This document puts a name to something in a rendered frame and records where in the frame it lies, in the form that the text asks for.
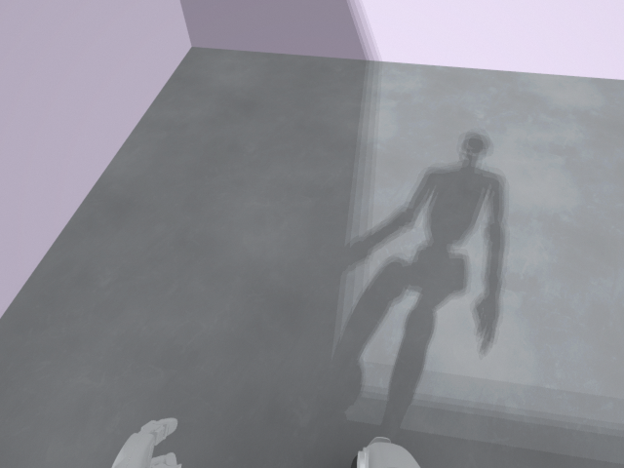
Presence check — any robot right shin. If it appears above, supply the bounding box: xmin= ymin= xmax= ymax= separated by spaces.
xmin=369 ymin=437 xmax=391 ymax=446

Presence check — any robot left hand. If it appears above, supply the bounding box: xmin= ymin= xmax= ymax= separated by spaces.
xmin=112 ymin=418 xmax=181 ymax=468

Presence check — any right robot thigh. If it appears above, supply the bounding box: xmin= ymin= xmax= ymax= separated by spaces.
xmin=357 ymin=442 xmax=420 ymax=468

